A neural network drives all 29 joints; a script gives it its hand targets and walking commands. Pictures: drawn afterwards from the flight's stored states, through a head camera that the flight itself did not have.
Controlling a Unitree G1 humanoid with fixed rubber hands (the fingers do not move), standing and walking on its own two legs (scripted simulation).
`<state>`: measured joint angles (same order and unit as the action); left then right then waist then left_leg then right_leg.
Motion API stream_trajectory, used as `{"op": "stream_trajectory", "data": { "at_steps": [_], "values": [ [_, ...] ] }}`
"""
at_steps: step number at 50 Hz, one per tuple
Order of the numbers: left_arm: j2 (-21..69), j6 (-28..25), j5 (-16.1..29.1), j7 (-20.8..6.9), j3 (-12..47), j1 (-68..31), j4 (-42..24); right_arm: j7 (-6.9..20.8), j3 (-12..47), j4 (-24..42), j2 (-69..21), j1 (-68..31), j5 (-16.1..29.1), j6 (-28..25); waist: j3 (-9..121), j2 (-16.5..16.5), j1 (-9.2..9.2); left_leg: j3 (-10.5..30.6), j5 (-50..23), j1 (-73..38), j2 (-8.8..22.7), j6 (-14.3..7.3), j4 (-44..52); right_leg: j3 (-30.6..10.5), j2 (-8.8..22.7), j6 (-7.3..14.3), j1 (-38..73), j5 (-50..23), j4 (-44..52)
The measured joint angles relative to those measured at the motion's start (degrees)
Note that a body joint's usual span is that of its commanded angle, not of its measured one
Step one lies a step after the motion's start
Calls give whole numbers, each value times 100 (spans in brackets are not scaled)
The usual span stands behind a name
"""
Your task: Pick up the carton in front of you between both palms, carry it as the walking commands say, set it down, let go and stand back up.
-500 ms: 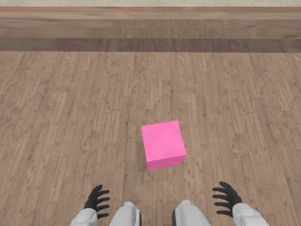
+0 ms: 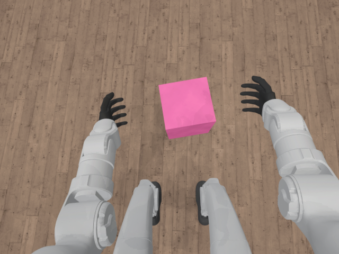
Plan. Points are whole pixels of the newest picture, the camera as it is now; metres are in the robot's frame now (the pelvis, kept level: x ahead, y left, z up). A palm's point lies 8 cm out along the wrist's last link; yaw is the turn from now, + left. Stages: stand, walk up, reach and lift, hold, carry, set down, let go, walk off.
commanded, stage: reach and lift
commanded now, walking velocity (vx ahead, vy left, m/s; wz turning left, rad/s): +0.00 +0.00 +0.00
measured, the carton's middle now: (185, 111) +0.56 -0.03 -0.55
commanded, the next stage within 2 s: none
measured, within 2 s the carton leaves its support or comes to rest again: neither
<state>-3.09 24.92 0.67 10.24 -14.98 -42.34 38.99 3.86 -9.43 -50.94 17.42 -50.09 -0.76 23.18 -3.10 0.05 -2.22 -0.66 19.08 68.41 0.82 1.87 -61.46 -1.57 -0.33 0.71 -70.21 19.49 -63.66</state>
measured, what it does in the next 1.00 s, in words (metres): lowers itself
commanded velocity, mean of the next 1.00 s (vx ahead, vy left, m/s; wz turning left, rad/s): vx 0.00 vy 0.00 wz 0.00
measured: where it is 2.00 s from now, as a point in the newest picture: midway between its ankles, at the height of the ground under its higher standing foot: (178, 211)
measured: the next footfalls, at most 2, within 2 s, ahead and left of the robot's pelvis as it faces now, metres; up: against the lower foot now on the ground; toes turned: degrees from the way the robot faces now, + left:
none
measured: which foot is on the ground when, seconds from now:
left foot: down 0.00-1.00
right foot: down 0.00-1.00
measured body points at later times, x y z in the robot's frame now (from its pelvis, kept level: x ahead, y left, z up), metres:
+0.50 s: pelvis +0.03 -0.01 -0.01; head +0.37 -0.03 +0.28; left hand +0.56 +0.18 -0.13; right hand +0.61 -0.21 -0.13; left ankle +0.09 +0.14 -0.64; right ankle +0.09 -0.11 -0.64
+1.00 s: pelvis -0.01 +0.00 -0.20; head +0.37 -0.02 +0.04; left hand +0.54 +0.17 -0.37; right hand +0.58 -0.21 -0.37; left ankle +0.09 +0.15 -0.64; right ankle +0.09 -0.11 -0.64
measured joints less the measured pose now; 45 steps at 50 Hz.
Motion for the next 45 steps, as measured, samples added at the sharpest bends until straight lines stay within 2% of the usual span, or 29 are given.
{"op": "stream_trajectory", "data": {
  "at_steps": [7, 14, 21, 29, 33, 37, 40, 45],
  "values": [
    [-93, -455, 13, 179, -323, -1194, 438, -49, -66, -768, 358, -1406, 63, -422, -11, 9, -65, 23, -101, 772, 20, 41, -49, -14, -55, 26, -789, -121, -50],
    [-209, -904, -14, 127, -599, -1995, 560, 19, -219, -1190, 664, -2424, -36, -886, 32, -28, -122, 50, -163, 1372, 7, 69, 72, -26, -75, 39, -1400, -178, 54],
    [-223, -1168, -234, -37, -897, -2517, 328, 167, -538, -1159, 803, -3085, -369, -1155, -8, -49, -124, 73, -203, 1708, -31, 86, 309, -48, -71, 47, -1750, -192, 245],
    [23, -1497, -762, -278, -1347, -2434, 180, 313, -1207, -906, 463, -2953, -974, -1404, 212, -21, -19, 222, -194, 2119, -141, 152, 323, -163, -118, -8, -2141, -138, 257],
    [135, -1613, -965, -306, -1508, -2427, 253, 299, -1420, -912, 308, -2860, -1123, -1512, 308, -9, 26, 269, 36, 2579, -182, 170, -165, -197, -149, -45, -2585, 73, -200],
    [149, -1667, -968, -256, -1494, -2489, 393, 216, -1386, -997, 293, -2832, -1050, -1590, 342, -13, 60, 285, 389, 3235, -247, 166, -1012, -232, -171, -86, -3242, 392, -1042],
    [56, -1671, -778, -161, -1324, -2614, 493, 104, -1162, -1070, 415, -2901, -806, -1632, 247, -30, 66, 291, 658, 3768, -303, 171, -1781, -260, -195, -119, -3778, 643, -1802],
    [-272, -1605, -192, 28, -829, -3019, 710, -86, -501, -1182, 829, -3235, -160, -1616, -166, -85, 47, 259, 992, 4559, -377, 206, -3054, -301, -234, -160, -4585, 960, -3081]
  ]
}}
